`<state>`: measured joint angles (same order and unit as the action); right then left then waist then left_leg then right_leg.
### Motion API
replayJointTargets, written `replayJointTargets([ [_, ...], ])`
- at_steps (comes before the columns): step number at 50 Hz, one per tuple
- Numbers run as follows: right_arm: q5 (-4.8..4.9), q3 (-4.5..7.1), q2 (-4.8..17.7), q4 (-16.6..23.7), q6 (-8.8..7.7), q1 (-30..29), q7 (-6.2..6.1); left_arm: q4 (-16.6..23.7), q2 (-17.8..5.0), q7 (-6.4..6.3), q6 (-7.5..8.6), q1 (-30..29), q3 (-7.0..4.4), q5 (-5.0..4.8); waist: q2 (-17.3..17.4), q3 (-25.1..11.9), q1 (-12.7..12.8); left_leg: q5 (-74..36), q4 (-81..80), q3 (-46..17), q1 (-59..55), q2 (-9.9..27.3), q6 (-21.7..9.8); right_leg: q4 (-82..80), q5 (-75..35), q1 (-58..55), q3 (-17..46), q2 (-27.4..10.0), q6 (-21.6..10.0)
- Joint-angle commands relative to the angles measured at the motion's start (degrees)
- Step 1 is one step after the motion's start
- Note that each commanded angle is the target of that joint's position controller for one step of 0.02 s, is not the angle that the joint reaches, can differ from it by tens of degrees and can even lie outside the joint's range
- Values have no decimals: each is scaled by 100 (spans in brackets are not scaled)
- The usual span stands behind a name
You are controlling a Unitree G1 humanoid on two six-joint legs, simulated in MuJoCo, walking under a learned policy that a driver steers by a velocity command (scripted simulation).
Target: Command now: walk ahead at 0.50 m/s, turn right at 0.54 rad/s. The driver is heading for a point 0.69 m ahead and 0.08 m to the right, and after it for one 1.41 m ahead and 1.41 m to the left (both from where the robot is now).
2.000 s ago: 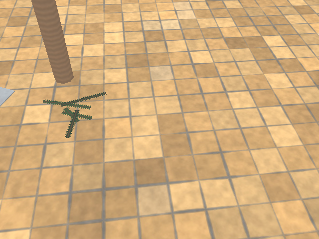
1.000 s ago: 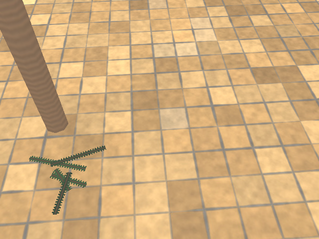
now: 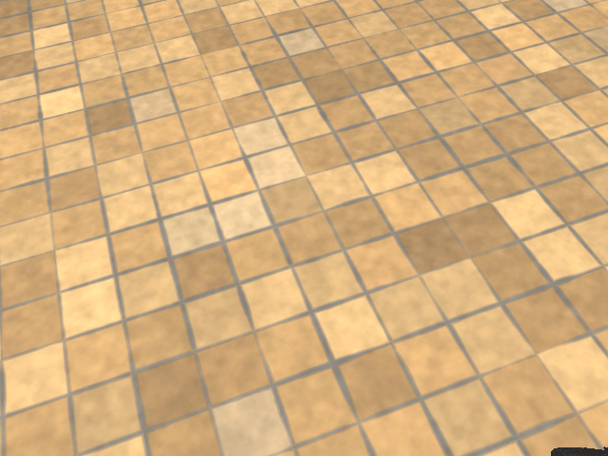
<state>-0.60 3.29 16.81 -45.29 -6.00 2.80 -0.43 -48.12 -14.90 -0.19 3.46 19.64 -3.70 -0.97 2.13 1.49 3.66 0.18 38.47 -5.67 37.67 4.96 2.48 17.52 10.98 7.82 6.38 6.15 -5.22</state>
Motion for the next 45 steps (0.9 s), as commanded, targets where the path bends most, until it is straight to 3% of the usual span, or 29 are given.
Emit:
replayJointTargets([
  [1, 67, 30, 272, 524, -98, -635, 57, 298, -1020, -78, 40, 105, -253, -44, -673, -27, 50, -740, -744, 267, -815, -392, 29, -546, -722, 601, 948, -1185, -671],
  [4, 100, 65, 444, 656, -159, -809, 127, 246, -970, -111, -27, 278, -255, -68, -683, -37, 55, -415, -1171, 87, -828, -445, -55, -80, -681, -13, 1395, -1378, -617],
  [6, 113, 109, 585, 652, -216, -643, 153, 285, -1010, -144, -73, 231, -282, -39, -814, -82, -84, 104, -1290, 66, -1073, -463, -177, 286, -941, -284, 1686, -1498, -560],
  [7, 110, 144, 653, 579, -244, -329, 145, 325, -986, -145, -97, 159, -280, -32, -897, -189, -254, 247, -1422, 150, -1497, -489, -283, 530, -1187, -295, 1741, -1449, -501],
  [8, 61, 227, 811, 438, -271, 263, 110, 399, -842, -128, -101, 68, -229, -15, -850, -562, -550, 200, -1560, 171, -2436, -405, -472, 1131, -1526, -132, 1603, -1163, -353],
  [9, -30, 312, 1100, 346, -280, 1148, 63, 537, -563, -92, -81, -16, -117, 61, -454, -1357, -955, 390, -1320, -521, -3949, 411, -834, 2556, -1052, 554, 1199, -820, -162],
  [10, -90, 437, 1538, 197, -181, 1781, 44, 678, -183, -87, -16, 718, -11, -69, 1199, -2126, -740, 1349, -1596, -2890, -5990, 1714, -1708, 4455, 1366, 2642, 369, 46, 273],
  [11, 65, 349, 1128, 195, -136, 1753, 81, 640, -616, -89, 14, 879, -42, -132, 1464, -2036, -715, 2355, -1942, -3942, -6002, 2040, -1809, 5387, 2308, 3500, 422, -353, 330],
  [12, 88, 233, 674, 307, -104, 1451, 68, 647, -1024, -84, -12, 388, -152, -138, 754, -1236, -834, 2457, -2052, -3085, -5298, 1775, -1546, 5672, 1817, 3740, 442, -626, 372],
  [13, 39, 186, 549, 351, -63, 1159, 63, 717, -1038, -91, -45, -7, -175, -94, 275, -719, -786, 1877, -2156, -2215, -4528, 1498, -1345, 5603, 1367, 3598, 222, -837, 415],
  [14, 0, 156, 464, 314, -38, 952, 70, 806, -957, -84, -49, -245, -190, -33, 172, -347, -678, 1290, -2325, -1691, -3905, 1277, -1285, 5334, 1070, 3480, 167, -983, 430],
  [15, -35, 115, 362, 292, -43, 851, 69, 838, -866, -56, -81, -276, -211, -31, 273, -205, -549, 893, -2476, -1231, -3524, 1090, -1207, 5127, 893, 3260, 153, -1140, 414],
  [18, 21, 166, 460, 171, -101, 835, 86, 985, -519, 0, -192, -313, -155, -76, 391, -79, -439, 363, -2875, -461, -3107, 991, -1319, 4735, 622, 3133, -46, -1308, 465],
  [21, 28, 246, 677, 77, -108, 880, 68, 1187, -452, 35, -207, -620, -124, -38, 213, -49, -452, -223, -3027, 90, -3220, 1044, -1400, 4059, -41, 3361, -78, -1374, 541],
  [25, 60, 276, 824, 4, -30, 981, 34, 1379, -359, 180, -131, -1248, -61, -42, 115, 71, -671, -550, -3023, 940, -3338, 851, -1202, 2769, -1185, 3063, -422, -1267, 469],
  [28, 139, 299, 946, -157, 49, 1368, 40, 1610, -288, 262, -117, -1785, -13, -37, 48, 233, -855, -591, -2967, 1122, -3641, 979, -1158, 2154, -1137, 2934, -633, -1131, 355],
  [30, 205, 321, 1038, -272, 118, 1528, 61, 1731, -338, 296, -112, -1950, -21, -34, 84, 315, -816, -941, -2813, 1143, -3983, 1140, -1129, 1876, -691, 2881, -709, -1010, 206],
  [32, 257, 355, 1201, -326, 180, 1512, 50, 1753, -526, 306, -111, -1775, -103, 12, 256, 131, -559, -2501, -2243, 1270, -4225, 1207, -1050, 1665, -132, 2326, -933, -722, -6],
  [33, 271, 355, 1258, -349, 217, 1458, 33, 1633, -708, 293, -119, -1263, -208, 37, 303, -206, -193, -3352, -1521, 1428, -4188, 1125, -948, 1447, -133, 1524, -1071, -512, -146],
  [34, 255, 295, 1152, -362, 239, 1464, 7, 1346, -981, 242, -133, -350, -370, 26, 212, -709, 276, -3497, -442, 1643, -3696, 907, -780, 1160, -542, 109, -1140, -305, -313],
  [35, 79, 155, 850, -224, 203, 1509, -6, 1146, -1454, 133, -184, 618, -524, 32, -414, -1409, 620, -1557, 1336, 1716, -2228, 651, -533, 1396, -945, -1770, 122, -1218, -629],
  [36, -6, -78, 169, -56, 72, 2161, 87, 1140, -1925, 123, -154, 494, -532, 9, -1722, -2151, -58, 3323, 3224, 1162, -152, -400, -237, 733, 65, -3184, 3168, -2650, -1620],
  [37, 219, 50, 737, -140, -57, 1639, 144, 1217, -1386, 153, -98, 608, -384, 21, -964, -2348, 366, 3434, 3812, 183, 323, -304, -296, 230, 404, -3082, 3565, -2771, -1576],
  [38, 397, 101, 880, 54, -100, 1115, 166, 1149, -1174, 169, -40, 314, -302, 61, -862, -1430, 349, 2988, 3853, 257, 737, -72, -371, 155, -109, -2406, 2538, -2595, -1315],
  [39, 343, 74, 796, 46, -108, 994, 132, 1138, -1017, 165, -3, -58, -248, 52, -540, -956, 122, 2457, 3461, 279, 584, 188, -400, 92, -631, -1577, 1797, -2353, -1102],
  [40, 235, 101, 782, -8, -72, 977, 111, 1142, -822, 172, 25, -385, -195, 87, -502, -640, -74, 2125, 3118, 272, 309, 344, -367, -74, -1020, -880, 1277, -2164, -983],
  [42, 218, 111, 652, -178, 115, 1374, 100, 1136, -649, 173, 118, -737, -145, 180, -606, -471, -428, 1823, 2905, 195, -411, 418, -252, -407, -2169, -58, 617, -2031, -923],
  [45, 175, 95, 423, -214, 304, 1466, 24, 943, -734, 113, 246, -903, -177, 221, -542, -250, -616, 1395, 2397, 139, -520, 221, -34, -587, -3498, 410, -316, -1954, -862],
])
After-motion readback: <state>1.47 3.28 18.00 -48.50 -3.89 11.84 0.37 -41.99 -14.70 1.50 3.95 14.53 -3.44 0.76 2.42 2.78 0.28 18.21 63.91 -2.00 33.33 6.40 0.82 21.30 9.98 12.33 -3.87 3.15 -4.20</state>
